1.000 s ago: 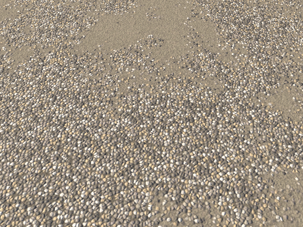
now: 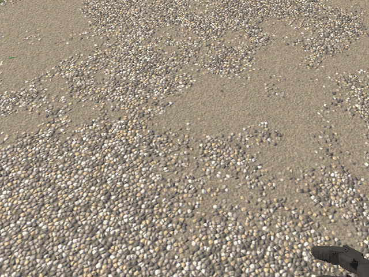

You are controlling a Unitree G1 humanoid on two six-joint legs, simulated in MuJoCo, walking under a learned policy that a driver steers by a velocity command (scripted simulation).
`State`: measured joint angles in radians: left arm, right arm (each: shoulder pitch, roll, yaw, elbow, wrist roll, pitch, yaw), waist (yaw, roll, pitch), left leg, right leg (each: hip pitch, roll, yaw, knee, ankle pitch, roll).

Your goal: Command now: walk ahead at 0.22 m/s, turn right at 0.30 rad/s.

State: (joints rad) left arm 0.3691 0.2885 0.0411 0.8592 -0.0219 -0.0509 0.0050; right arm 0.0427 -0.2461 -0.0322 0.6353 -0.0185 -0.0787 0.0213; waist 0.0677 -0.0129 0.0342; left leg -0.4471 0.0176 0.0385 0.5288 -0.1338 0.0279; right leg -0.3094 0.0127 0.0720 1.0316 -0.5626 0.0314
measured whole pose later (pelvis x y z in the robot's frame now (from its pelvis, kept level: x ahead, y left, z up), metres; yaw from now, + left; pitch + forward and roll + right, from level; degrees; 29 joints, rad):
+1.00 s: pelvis +0.10 -0.01 +0.01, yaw -34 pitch +2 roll +0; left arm 0.18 0.36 0.10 0.62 -0.02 0.05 0.02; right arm 0.15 -0.27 -0.07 0.75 -0.01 0.00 -0.02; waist 0.00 -0.05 0.03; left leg -0.25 0.00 0.01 0.46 -0.24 0.01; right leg -0.54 0.08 0.12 1.11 -0.44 0.05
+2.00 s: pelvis +0.08 -0.03 +0.01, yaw -70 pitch +1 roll +0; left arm 0.21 0.36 0.11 0.62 -0.03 0.07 0.02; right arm 0.15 -0.26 -0.06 0.69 -0.02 0.01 -0.03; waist 0.00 -0.04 0.07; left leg -0.22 0.03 0.05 0.43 -0.23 0.02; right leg -0.51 0.02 0.07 1.09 -0.41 0.11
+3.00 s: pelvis +0.05 -0.14 +0.02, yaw -77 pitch +1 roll +0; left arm 0.44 0.24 0.04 0.86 -0.01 -0.07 -0.01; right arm 0.17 -0.29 -0.05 0.72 0.02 -0.08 0.02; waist 0.07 0.04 0.01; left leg -0.58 0.07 0.00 0.98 -0.24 0.02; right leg -0.03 0.04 -0.01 0.28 -0.28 -0.05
